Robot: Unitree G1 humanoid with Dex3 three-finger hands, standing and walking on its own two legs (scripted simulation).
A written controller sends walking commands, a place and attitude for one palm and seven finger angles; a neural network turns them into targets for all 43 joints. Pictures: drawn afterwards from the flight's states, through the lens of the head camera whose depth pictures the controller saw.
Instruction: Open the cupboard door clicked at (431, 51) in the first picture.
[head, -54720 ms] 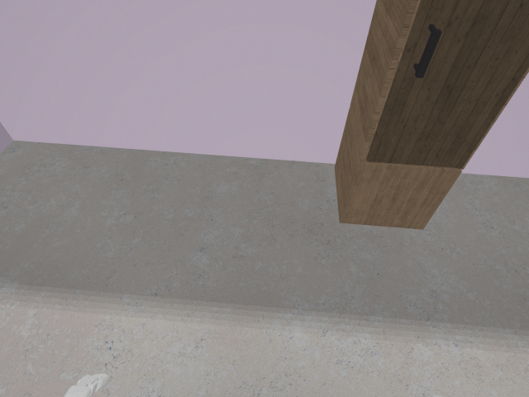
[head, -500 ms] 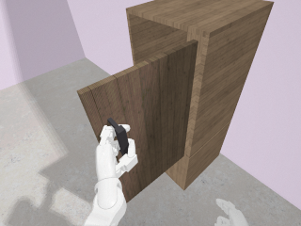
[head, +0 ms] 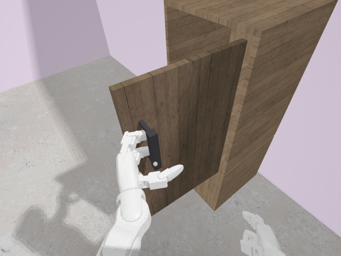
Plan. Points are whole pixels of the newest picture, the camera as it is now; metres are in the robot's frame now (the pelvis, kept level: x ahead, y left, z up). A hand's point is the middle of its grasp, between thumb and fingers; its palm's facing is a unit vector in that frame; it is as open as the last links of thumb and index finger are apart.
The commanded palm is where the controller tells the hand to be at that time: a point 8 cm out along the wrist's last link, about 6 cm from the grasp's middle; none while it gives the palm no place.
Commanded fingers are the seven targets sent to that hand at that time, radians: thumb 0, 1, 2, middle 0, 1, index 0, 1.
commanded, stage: open thumb and fingers to let go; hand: left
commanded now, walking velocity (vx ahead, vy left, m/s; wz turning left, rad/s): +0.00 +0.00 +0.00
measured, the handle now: (150, 145) +0.34 +0.07 +0.11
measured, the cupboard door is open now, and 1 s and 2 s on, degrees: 86 87 87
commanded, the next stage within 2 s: slide the hand sideways off the handle in 0.38 s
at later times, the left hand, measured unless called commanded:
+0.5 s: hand (160, 164) +0.29 +0.04 +0.11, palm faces +0.17 -0.99 -0.01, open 15.7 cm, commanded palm +0.24 +0.08 +0.10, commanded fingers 0.00 -0.50 0.30 -0.15 -0.30 -0.15 -0.30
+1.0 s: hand (156, 181) +0.25 +0.05 +0.11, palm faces -0.19 -0.98 +0.00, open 16.5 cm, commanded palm +0.22 +0.11 +0.10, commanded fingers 0.00 -0.50 0.30 -0.15 -0.30 -0.15 -0.30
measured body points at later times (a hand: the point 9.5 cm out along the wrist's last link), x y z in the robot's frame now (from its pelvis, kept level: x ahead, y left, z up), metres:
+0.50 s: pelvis -0.02 +0.03 -0.01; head -0.04 +0.02 +0.44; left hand +0.27 +0.10 +0.11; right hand +0.16 -0.17 -0.10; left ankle +0.02 +0.13 -0.72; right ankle -0.02 -0.07 -0.72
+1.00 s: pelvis -0.01 +0.03 +0.00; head -0.03 +0.02 +0.45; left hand +0.25 +0.10 +0.11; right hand +0.15 -0.19 -0.08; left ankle +0.02 +0.13 -0.72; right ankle -0.02 -0.07 -0.72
